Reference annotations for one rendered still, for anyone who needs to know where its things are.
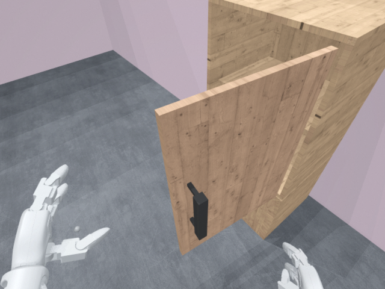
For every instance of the left robot forearm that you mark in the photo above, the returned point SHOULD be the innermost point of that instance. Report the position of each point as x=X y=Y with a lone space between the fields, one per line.
x=26 y=277

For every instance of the robot right hand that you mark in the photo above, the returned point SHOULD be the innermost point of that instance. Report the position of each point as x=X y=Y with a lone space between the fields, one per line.
x=305 y=277

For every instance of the cupboard door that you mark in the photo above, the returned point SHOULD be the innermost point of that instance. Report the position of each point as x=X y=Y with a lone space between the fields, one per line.
x=235 y=142

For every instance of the handle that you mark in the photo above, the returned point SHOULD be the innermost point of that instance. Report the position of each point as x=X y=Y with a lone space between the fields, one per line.
x=200 y=206

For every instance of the robot left hand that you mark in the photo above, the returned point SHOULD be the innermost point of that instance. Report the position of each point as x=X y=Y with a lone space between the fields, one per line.
x=31 y=245

